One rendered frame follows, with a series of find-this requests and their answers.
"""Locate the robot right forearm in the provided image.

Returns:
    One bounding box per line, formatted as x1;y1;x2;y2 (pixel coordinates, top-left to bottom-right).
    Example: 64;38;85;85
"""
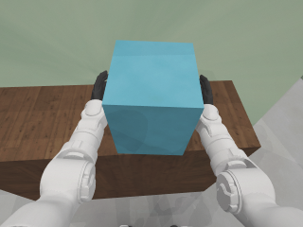
195;104;276;200

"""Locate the right robot hand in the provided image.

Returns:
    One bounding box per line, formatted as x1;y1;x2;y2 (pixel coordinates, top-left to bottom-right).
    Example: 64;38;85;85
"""
199;75;214;105

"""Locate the robot left upper arm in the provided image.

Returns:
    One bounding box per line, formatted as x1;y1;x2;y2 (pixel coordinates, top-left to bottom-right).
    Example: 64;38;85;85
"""
0;158;96;227

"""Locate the pedestal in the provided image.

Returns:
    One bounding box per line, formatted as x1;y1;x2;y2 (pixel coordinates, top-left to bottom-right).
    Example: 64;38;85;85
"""
0;80;261;201

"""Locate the robot right upper arm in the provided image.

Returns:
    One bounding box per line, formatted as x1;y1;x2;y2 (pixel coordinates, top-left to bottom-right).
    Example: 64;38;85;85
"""
216;167;303;227

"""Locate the carton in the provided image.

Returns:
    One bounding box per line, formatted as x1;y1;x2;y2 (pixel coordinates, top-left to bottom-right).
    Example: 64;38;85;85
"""
101;40;205;156

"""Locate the left robot hand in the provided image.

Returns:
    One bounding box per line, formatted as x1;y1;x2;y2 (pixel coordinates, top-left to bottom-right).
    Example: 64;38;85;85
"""
90;70;109;101

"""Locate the robot left forearm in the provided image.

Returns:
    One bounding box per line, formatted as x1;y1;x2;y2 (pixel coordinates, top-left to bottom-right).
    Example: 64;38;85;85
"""
40;99;108;196

